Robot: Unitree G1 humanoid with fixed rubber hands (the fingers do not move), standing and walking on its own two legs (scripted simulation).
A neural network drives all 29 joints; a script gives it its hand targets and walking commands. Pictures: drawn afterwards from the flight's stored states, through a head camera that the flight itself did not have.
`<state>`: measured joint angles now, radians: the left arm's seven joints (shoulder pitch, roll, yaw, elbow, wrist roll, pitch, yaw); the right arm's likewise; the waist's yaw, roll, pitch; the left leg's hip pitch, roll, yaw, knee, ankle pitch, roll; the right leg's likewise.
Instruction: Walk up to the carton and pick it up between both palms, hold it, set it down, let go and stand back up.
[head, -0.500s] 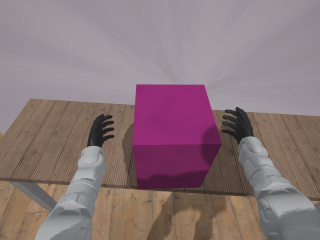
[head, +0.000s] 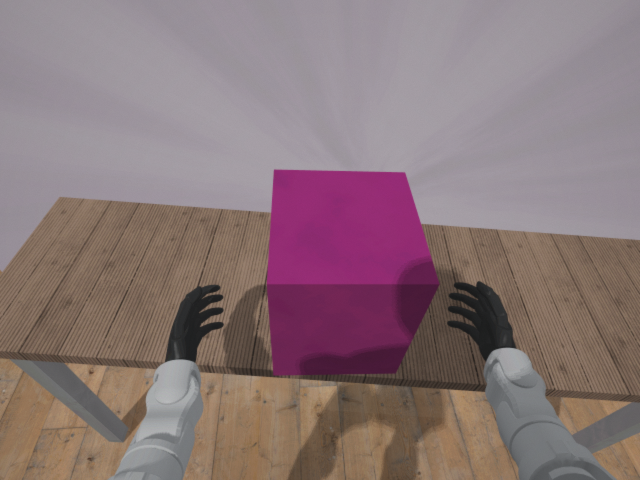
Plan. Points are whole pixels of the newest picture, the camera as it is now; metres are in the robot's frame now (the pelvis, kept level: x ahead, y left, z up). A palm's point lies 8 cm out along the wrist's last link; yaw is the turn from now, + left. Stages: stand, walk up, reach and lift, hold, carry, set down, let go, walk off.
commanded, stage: set down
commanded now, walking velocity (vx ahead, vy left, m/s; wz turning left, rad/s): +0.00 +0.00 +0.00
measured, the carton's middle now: (337, 276) +0.42 +0.00 -0.01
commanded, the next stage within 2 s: none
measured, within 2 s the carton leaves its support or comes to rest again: neither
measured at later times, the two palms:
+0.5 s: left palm (179, 389) +0.24 +0.20 -0.04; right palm (491, 388) +0.26 -0.21 -0.03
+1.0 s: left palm (174, 429) +0.20 +0.21 -0.07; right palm (488, 422) +0.22 -0.21 -0.05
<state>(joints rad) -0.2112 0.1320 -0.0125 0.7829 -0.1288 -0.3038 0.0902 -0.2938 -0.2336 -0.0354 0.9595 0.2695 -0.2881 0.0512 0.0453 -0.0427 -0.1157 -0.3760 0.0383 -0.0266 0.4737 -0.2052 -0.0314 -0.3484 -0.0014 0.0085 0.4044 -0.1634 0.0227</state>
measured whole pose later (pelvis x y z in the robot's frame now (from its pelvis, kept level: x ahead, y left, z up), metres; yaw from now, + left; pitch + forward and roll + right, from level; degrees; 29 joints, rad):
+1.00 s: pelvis +0.00 +0.00 +0.00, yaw +0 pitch -2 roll -1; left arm 0.05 0.16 -0.04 0.67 -0.14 -0.11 0.07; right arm -0.06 -0.13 -0.04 0.96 0.19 -0.30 0.00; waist 0.04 -0.06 0.03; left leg -0.21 0.04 -0.03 0.47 -0.23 -0.03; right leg -0.18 0.00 0.01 0.40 -0.19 0.02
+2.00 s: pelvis +0.01 +0.00 +0.00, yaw +0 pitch -3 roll -1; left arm 0.15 0.16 -0.04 0.51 -0.14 0.13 0.08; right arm 0.05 -0.13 -0.04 0.88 0.12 -0.20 0.01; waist 0.04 -0.04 0.06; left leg -0.16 0.04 -0.03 0.47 -0.25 -0.03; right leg -0.13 0.00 0.01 0.40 -0.21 0.02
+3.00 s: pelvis +0.02 +0.00 +0.00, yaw +0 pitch -3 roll -1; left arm 0.27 0.26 0.04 0.90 -0.06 0.00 0.01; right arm 0.18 -0.28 -0.04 0.88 0.06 -0.04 0.00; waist 0.03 -0.02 0.05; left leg -0.16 0.04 -0.03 0.47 -0.26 -0.03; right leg -0.13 0.00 0.01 0.40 -0.22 0.02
